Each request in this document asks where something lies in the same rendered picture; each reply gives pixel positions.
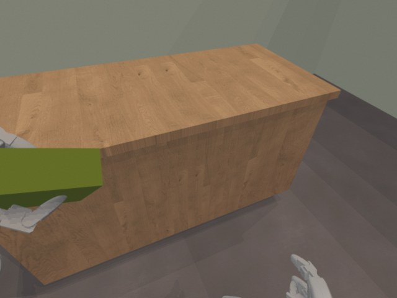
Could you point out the table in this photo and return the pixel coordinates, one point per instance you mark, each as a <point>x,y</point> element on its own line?
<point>183,139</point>

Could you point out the sponge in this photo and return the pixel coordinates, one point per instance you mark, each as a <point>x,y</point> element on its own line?
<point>31,176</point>

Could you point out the right robot hand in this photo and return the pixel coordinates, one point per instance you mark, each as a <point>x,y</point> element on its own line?
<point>315,287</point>

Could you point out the left robot hand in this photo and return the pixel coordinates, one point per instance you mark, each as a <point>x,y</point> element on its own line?
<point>17,217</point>

